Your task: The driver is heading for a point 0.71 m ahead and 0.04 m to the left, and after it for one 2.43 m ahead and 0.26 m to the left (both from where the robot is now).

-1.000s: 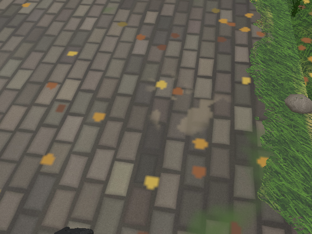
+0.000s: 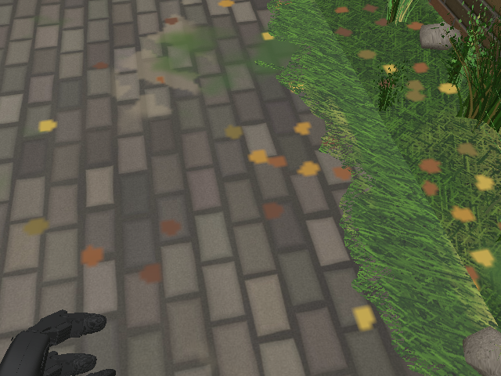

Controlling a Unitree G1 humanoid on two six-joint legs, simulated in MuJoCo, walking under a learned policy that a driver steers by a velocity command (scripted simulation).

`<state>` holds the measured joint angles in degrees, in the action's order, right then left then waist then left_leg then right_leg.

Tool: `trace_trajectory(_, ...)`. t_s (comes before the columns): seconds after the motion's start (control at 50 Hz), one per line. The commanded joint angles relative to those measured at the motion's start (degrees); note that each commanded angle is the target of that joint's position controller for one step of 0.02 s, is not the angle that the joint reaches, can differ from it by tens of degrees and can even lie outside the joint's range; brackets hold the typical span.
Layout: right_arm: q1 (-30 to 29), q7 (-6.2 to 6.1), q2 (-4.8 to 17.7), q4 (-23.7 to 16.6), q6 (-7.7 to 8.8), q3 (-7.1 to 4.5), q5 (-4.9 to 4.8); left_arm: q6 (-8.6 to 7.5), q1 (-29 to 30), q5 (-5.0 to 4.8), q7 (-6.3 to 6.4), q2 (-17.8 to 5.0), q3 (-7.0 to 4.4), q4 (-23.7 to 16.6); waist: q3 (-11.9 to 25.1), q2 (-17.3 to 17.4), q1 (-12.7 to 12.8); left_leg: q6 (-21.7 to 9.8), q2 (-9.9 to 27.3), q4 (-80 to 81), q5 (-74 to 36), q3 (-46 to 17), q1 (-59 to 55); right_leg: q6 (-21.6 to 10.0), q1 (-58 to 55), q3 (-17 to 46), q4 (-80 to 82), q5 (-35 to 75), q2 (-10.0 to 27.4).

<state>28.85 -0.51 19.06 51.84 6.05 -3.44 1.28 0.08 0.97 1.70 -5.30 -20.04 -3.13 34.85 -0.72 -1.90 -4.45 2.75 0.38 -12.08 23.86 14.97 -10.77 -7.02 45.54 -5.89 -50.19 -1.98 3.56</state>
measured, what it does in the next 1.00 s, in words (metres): walks ahead, turning left: right foot, then left foot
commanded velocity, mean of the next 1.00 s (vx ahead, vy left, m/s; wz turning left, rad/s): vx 0.71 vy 0.00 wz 0.27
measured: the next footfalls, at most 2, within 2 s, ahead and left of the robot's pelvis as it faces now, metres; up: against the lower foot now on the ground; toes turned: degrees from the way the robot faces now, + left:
right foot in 0.10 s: +0.28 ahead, -0.05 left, +0.00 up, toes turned -10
left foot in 0.54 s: +0.76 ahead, +0.00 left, +0.00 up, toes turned -1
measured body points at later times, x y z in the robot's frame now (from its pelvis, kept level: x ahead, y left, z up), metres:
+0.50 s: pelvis +0.48 -0.03 -0.01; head +0.52 -0.03 +0.44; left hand +0.51 +0.25 -0.13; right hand +0.65 -0.29 -0.10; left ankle +0.73 +0.03 -0.69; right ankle +0.25 -0.05 -0.71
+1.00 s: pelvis +0.85 -0.04 +0.00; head +0.89 -0.02 +0.45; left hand +1.00 +0.27 -0.06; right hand +1.07 -0.29 -0.09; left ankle +0.72 +0.01 -0.66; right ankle +1.03 -0.09 -0.72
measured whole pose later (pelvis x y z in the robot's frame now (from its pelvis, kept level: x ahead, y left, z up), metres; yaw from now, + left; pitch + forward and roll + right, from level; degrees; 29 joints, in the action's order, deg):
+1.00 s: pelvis +0.85 -0.04 +0.00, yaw +22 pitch +2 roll -2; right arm 13.2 -2.0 19.6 38.1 -2.0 -5.2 -1.2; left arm -4.5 -0.4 1.4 1.5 -15.2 -1.3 34.0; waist -3.0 1.0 -3.8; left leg 0.4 -11.9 -62.7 34.5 -13.1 20.4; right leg 0.1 28.5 5.5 -26.9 -1.2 -5.7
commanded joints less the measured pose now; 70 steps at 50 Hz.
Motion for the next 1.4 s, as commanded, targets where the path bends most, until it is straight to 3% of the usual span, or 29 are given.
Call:
trace_trajectory(0.02,-6.86,-0.55,7.93,-5.94,0.77,-0.96,-0.01,-0.48,-2.88,-0.15,-0.24,-0.44,0.92,-1.62,-2.78,5.87,7.66,-3.97,11.74,-3.85,-74.45,0.85,10.74,-2.88,-18.44,-6.38,6.28,0.53,-6.42)
trace_trajectory(0.06,-8.05,-1.24,11.65,-7.85,-0.93,-1.87,0.28,-0.74,-17.62,-0.64,0.69,-3.72,-0.72,3.01,6.56,6.83,14.94,-4.45,14.18,-26.37,-90.58,0.24,11.71,-5.48,-35.18,-5.27,4.81,-5.78,-11.04)
trace_trajectory(0.08,-9.84,-0.96,12.3,-8.94,-1.44,-2.02,0.59,-1.34,-28.5,0.11,1.76,-5.96,-2.1,5.85,9.97,6.42,19.77,-4.28,14.66,-43.14,-78.66,-1.19,20.15,-7.85,-49.54,-0.02,10.84,-5.8,-10.6)
trace_trajectory(0.1,-8.26,0.08,6.39,-8.36,-1.84,-0.87,1.74,-0.92,-28.25,-0.6,3.56,-9.82,-3.74,7.21,9.09,-1.72,16.38,-3.26,6.13,-64.36,-21.49,-1.93,33.41,-9.41,-58.34,10.08,12.23,-12.84,-4.37)
trace_trajectory(0.12,-3.74,0.5,2.44,-14.57,-1.29,0.51,0.71,0.35,-23.33,1.15,4.15,-17.71,-5.21,4.66,16.34,-14.43,8.81,-0.24,-1.72,-85.38,7.73,-9.02,55.71,-19.85,-73.42,42.14,20.31,-11.21,10.34)
trace_trajectory(0.14,-12.93,0.34,6.03,-17.25,0.04,0.54,0.89,0.83,-26.28,0.14,4.96,-16.0,-5.39,3.54,18.71,-2.39,13.53,-1.34,0.33,-83.88,0.25,-18.22,61.39,-19.0,-72.0,50.0,30.71,-19.44,11.13)
trace_trajectory(0.18,-13.32,0.21,5.04,-15.26,0.64,1.21,0.79,-0.2,-21.07,-0.32,5.61,-10.27,-3.83,5.85,2.69,7.1,6.78,-2.51,5.99,-71.57,-6.15,-17.23,56.62,-12.41,-50.97,38.86,35.91,-16.18,8.11)
trace_trajectory(0.22,-8.66,0.54,3.57,-12.98,-1.73,1.85,1.72,-2.59,-17.78,-0.41,5.76,-5.04,-1.83,5.68,-0.19,6.88,1.87,-1.99,8.86,-65.55,-5.14,-17.7,46.66,-11.43,-36.0,30.14,36.31,-4.67,5.6)
trace_trajectory(0.32,-21.38,2.25,-0.21,-16.13,-3.68,2.8,-0.07,-6.38,-21.83,-1.11,4.02,-3.3,-1.19,9.03,-7.73,2.74,4.87,-3.43,10.44,-42.27,-19.41,-14.37,48.6,-6.56,-29.82,13.16,44.89,4.48,0.2)
trace_trajectory(0.46,-24.91,4.01,0.66,-14.65,-2.54,2.06,-0.96,-7.9,-24.32,-0.78,5.61,-5.91,-0.96,11.45,-3.08,-0.45,5.57,-9.88,-1.01,-21.98,-35.35,-7.63,39.71,2.3,-50.55,-0.35,45.3,44.21,3.16)
trace_trajectory(0.52,-7.59,3.25,5.5,-9.24,-3.33,0.03,-0.25,-5.19,-21.24,1.72,7.8,-8.87,-1.88,10.5,6.51,-4.88,-3.59,-12.07,-8.31,-23.89,-21.8,-5.14,25.35,5.04,-55.57,-2.44,17.77,71.1,5.64)
trace_trajectory(0.54,4.61,2.72,7.08,-5.69,-3.22,-0.99,0.32,-4.36,-17.35,1.56,8.22,-9.47,-2.08,9.24,9.63,-3.04,-9.92,-14.07,-7.0,-18.7,-23.12,-8.38,14.6,5.76,-49.53,-3.21,-2.13,65.57,4.42)
trace_trajectory(0.56,8.68,1.81,9.22,-4.46,-3.58,-2.05,0.45,-5.03,-15.74,1.4,7.53,-5.09,-0.86,8.14,10.12,3.85,-9.69,-16.37,-0.6,-21.35,-25.76,-16.99,3.14,5.87,-34.14,-2.66,-25.03,19.79,-2.73)
trace_trajectory(0.58,3.06,1.85,16.69,-6.02,-3.83,-3.81,1.66,-5.89,-23.08,-2.09,6.35,0.97,0.6,3.38,17.47,25.89,0.33,-31.94,17.62,-17.78,-44.48,-54.0,-18.37,11.15,-2.39,4.75,-51.14,-32.16,-13.64)
trace_trajectory(0.6,-0.89,1.75,14.43,-8.88,-3.93,-4.53,-0.64,-6.55,-20.56,-0.35,6.93,-2.38,1.4,3.36,23.15,6.92,-1.96,-30.61,16.32,-12.6,-45.79,-57.0,-15.59,8.26,-2.27,12.79,-49.04,-24.14,-8.96)
trace_trajectory(0.64,-8.82,2.09,4.63,-13.08,-2.16,-1.7,-2.78,-8.26,-12.47,-2.31,5.61,-4.1,1.13,-0.46,9.53,-4.03,1.88,-24.74,11.18,-5.92,-34.17,-48.28,4.2,7.26,-5.47,15.53,-37.34,-22.57,-5.4)
trace_trajectory(0.72,-16.02,1.23,6.45,-14.87,-1.03,-1.93,-2.7,-6.75,-10.23,0.01,5.88,-3.39,0.84,-2.72,-1.59,-1.93,8.28,-20.15,1.62,-3.24,-50.13,-34.12,30.43,9.81,-15.08,11.21,-11.75,-18.52,-3.07)
trace_trajectory(0.86,-10.53,-3.51,7.57,-13.54,-7.22,-3.98,-3.84,-5.51,0.42,-2.29,6.09,-1.04,0.86,-6.03,7.15,7.34,2.18,-5.76,-6.12,-14.54,-38.05,-36.28,29.26,12.21,-27.56,10.44,22.07,6.1,-12.71)
trace_trajectory(0.92,-16.82,-3.38,3.94,-16.98,-7.49,-3.3,-2.75,-6.46,-7.23,-1.35,6.27,-2.94,-0.66,-3.38,9.64,8.77,7.14,-3.56,-8.22,-28.7,-28.75,-37.31,25.67,9.79,-36.62,13.93,32.29,17.05,-7.56)
trace_trajectory(0.96,-5.15,-1.91,-3.04,-18.34,-7.27,-0.69,-1.3,-5.34,-14.13,1.4,7.12,-3.6,-0.12,-3.37,23.54,-9.7,3.14,-0.36,-14.99,-58.17,23.3,-30.15,43.73,-5.63,-65.03,39.01,21.77,53.14,19.14)
trace_trajectory(0.98,1.61,0.01,3.91,-18.16,-7.08,-1.36,-2.43,-4.56,-11.67,-0.22,7.08,-5.88,-1.47,-2.53,28.82,-15.27,-0.04,0.69,-7.5,-69.76,17.68,-28.84,47.35,-14.2,-64.39,52.15,23.26,33.39,29.0)
trace_trajectory(1.02,-12.02,-0.52,9.91,-17.46,-8.82,-3.04,-2.63,-3.09,-6.18,-0.22,7.96,0.57,0.01,-5.31,15.19,-0.86,4.94,2.77,-3.44,-71.33,5.56,-23.68,49.64,-8.87,-48.83,36.1,27.27,8.89,15.45)
trace_trajectory(1.08,-15.76,-1.35,4.42,-19.49,-9.45,-1.26,-1.98,-1.58,-5.42,0.01,7.7,-1.74,-0.13,-3.28,5.25,-0.18,3.43,2.2,-2.61,-60.62,2.77,-20.53,43.15,-5.38,-31.47,24.62,31.57,11.12,7.34)
trace_trajectory(1.16,-15.21,-1.14,1.19,-18.65,-7.92,0.37,-1.47,-1.01,-6.6,-0.82,6.88,-3.06,-1.02,-0.7,10.87,-4.0,3.1,1.43,-1.78,-45.35,0.94,-18.1,35.33,-7.46,-33.17,19.8,31.33,22.67,7.76)
trace_trajectory(1.3,-16.47,-0.03,1.06,-16.94,-8.44,0.29,-0.49,0.0,-12.0,-2.63,5.55,-2.24,-0.58,3.24,5.58,-6.5,3.06,-4.29,-2.4,-13.53,-11.27,-15.7,16.0,-1.3,-21.11,20.62,31.95,-14.06,3.47)
trace_trajectory(1.32,-15.02,-0.47,4.53,-17.48,-8.47,-0.55,0.16,-0.36,-13.2,-2.47,5.25,-2.36,-0.67,3.34,5.4,-3.38,2.73,-6.93,3.74,-12.66,-11.6,-20.85,11.01,2.32,-15.71,20.1,28.61,-21.12,1.42)
trace_trajectory(1.34,-15.01,-0.85,10.36,-17.19,-8.72,-2.17,1.62,-1.1,-12.17,-2.8,4.94,-0.9,-0.56,0.89,5.33,10.59,3.58,-12.96,15.18,-9.77,-11.79,-30.63,13.98,5.73,-10.52,11.4,18.54,-24.93,-5.02)
trace_trajectory(1.36,-15.65,-0.98,10.28,-17.05,-8.46,-2.83,2.24,-1.46,-9.5,-2.95,5.35,-3.86,-1.63,0.16,4.28,15.18,1.28,-18.48,21.75,-4.31,-12.94,-36.54,21.41,8.28,-11.08,6.97,5.29,-28.6,-5.89)
trace_trajectory(1.4,-21.81,-1.62,4.89,-18.4,-6.89,-1.24,1.57,0.15,-13.54,-3.48,6.49,-5.73,-3.54,2.23,2.01,11.52,4.57,-17.22,19.25,-4.57,-21.49,-31.21,24.14,10.38,-9.2,9.37,-13.7,-28.38,-4.7)
Keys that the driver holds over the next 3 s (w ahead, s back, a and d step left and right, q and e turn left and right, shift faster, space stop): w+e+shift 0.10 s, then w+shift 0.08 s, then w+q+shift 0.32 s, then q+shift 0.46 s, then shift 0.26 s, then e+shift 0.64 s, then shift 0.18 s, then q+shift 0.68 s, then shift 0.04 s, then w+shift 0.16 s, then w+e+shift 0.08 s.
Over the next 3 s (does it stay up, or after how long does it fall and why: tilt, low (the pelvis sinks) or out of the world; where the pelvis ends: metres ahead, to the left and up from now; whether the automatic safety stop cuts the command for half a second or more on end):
stays up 0.96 0.00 0.02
